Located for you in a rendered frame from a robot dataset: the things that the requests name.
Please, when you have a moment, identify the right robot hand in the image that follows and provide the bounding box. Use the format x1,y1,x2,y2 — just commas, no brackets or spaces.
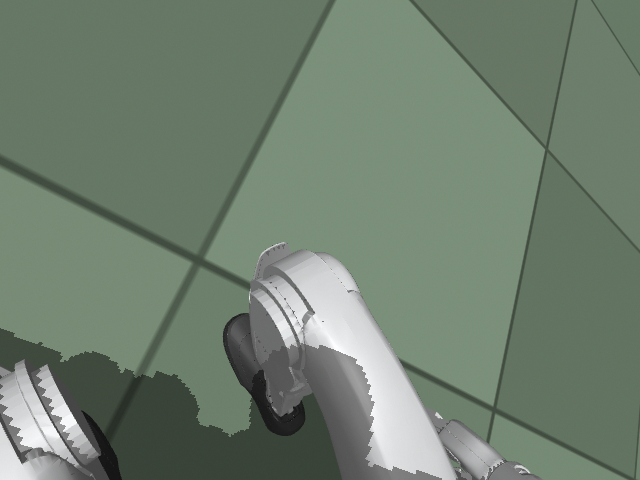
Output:
425,407,507,480

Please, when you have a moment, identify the right robot foot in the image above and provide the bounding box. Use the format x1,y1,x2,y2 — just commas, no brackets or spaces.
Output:
223,313,305,436

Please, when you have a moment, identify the left robot foot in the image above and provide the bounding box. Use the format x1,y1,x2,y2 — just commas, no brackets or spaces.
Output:
81,410,122,480

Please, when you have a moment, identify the right robot arm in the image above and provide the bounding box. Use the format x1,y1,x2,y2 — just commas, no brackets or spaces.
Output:
488,461,543,480

